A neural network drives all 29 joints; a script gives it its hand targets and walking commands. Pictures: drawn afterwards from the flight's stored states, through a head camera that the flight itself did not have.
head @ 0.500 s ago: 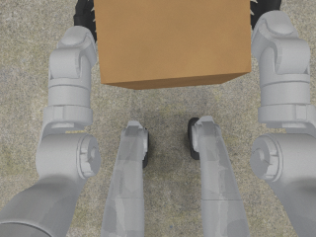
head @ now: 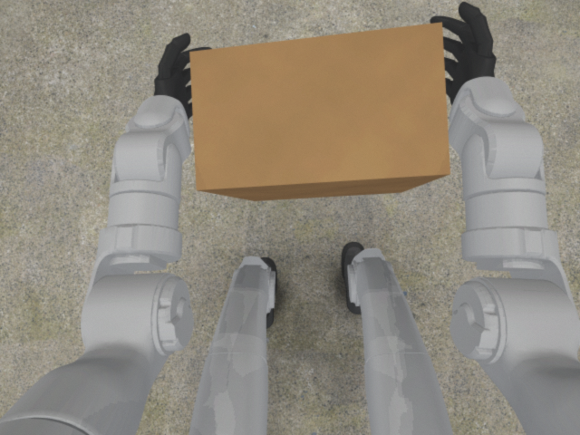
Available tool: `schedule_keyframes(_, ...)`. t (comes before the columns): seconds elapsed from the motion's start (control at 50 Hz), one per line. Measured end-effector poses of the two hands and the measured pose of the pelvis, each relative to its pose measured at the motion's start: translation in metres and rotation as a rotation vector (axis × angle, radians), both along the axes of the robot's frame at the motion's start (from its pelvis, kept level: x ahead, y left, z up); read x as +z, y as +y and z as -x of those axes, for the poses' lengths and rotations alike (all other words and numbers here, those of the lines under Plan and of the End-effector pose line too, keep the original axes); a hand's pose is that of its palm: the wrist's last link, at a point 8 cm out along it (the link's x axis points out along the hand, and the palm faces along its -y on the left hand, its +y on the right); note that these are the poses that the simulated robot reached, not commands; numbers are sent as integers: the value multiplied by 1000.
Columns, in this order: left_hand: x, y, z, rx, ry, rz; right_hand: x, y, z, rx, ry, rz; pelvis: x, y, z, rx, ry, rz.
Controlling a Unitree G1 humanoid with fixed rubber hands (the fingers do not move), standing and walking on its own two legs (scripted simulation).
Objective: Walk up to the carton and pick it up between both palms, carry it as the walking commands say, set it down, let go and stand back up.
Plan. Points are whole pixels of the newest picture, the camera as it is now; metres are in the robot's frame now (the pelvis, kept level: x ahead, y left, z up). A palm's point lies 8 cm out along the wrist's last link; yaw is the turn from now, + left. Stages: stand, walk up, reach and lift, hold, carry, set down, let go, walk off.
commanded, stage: reach and lift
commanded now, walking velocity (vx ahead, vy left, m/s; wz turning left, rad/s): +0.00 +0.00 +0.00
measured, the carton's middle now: (320, 138) +0.45 -0.01 -0.11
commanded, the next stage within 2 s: hold in 1.94 s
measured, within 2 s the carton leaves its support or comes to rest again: neither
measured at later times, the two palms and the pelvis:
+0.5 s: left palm (93, 43) +0.46 +0.17 +0.11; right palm (561, 7) +0.46 -0.17 +0.13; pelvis +0.08 +0.00 +0.06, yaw +1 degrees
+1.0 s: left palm (66, 31) +0.46 +0.18 +0.13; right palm out of the picture +0.46 -0.16 +0.15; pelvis +0.16 +0.02 +0.10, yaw +1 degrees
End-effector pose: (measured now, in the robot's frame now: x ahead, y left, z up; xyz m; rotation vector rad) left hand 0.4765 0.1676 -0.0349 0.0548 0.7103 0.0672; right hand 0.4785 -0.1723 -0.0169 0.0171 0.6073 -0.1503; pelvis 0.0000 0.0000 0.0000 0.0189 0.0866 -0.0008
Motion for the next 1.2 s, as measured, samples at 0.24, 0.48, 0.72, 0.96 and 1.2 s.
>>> schedule_keyframes(0.24, 64, 1, 3, -7, -64, -20, 62, 1, 3, 2, -63, -10, 25, -3, -5, 4, -14, -3)
schedule_keyframes(0.48, 140, 5, 17, -23, -25, -16, 136, 4, 19, 9, -24, -13, 55, 0, -70, 12, 127, 5)
schedule_keyframes(0.72, 173, 19, 17, -16, 6, 60, 173, 10, 16, 66, 13, -85, 85, 7, -126, 19, -19, 14)
schedule_keyframes(0.96, 162, 17, 17, 28, 15, 49, 167, 15, 18, 10, 9, -9, 94, 15, -159, 20, 8, 23)
schedule_keyframes(1.2, 174, 22, 39, 44, -11, 54, 177, 21, 41, -6, -12, 4, 98, 21, -159, 20, -56, 29)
